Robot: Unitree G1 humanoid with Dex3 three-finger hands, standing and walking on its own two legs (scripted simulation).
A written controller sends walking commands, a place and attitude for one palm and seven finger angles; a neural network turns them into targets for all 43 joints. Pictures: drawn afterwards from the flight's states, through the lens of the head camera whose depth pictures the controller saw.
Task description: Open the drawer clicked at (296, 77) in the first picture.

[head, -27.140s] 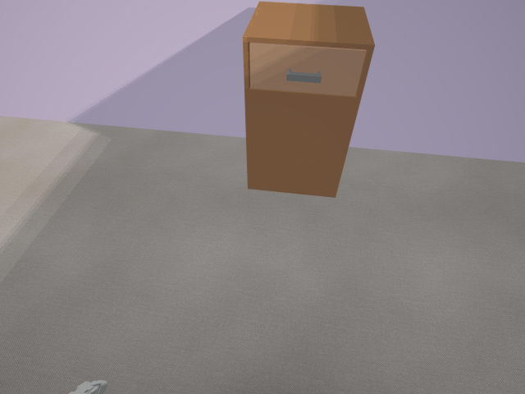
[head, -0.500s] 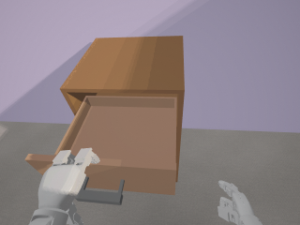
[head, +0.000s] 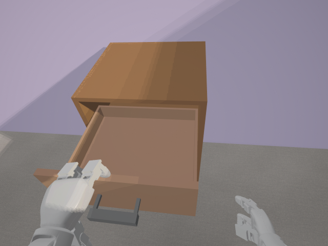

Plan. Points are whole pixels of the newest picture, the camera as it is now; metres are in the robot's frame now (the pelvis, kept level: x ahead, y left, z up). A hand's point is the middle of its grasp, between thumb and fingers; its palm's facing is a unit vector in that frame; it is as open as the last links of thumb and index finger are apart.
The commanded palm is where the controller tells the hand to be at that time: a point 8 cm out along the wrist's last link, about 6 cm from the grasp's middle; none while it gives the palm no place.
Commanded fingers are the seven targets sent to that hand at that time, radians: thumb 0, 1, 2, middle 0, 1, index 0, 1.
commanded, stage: draw the hand back to the body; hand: left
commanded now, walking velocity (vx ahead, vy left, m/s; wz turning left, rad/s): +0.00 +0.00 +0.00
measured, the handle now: (115, 208) +0.22 +0.18 -0.06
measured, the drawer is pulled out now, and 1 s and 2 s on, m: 0.29 0.29 0.29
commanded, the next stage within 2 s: step back with the hand held close in 1.54 s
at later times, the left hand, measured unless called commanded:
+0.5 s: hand (62, 200) +0.17 +0.23 +0.11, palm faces +0.07 -0.12 -0.99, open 13.8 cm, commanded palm +0.15 +0.23 +0.17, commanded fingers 0.00 -0.50 0.30 -0.30 -1.20 -0.30 -1.20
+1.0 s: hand (61, 174) +0.20 +0.22 +0.17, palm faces +0.35 -0.85 -0.40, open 11.6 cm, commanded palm +0.14 +0.26 +0.19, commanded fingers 0.00 0.34 0.66 -0.24 -0.66 -0.24 -0.66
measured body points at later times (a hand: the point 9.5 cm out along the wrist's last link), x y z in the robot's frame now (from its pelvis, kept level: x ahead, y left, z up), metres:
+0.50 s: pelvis +0.00 +0.00 +0.01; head +0.00 -0.03 +0.45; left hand +0.16 +0.23 +0.16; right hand +0.22 -0.19 -0.08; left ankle +0.00 +0.10 -0.72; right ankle -0.03 -0.10 -0.72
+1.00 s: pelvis +0.02 -0.01 +0.02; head +0.02 -0.03 +0.47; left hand +0.17 +0.26 +0.19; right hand +0.22 -0.21 -0.07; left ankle +0.00 +0.10 -0.72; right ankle -0.03 -0.10 -0.72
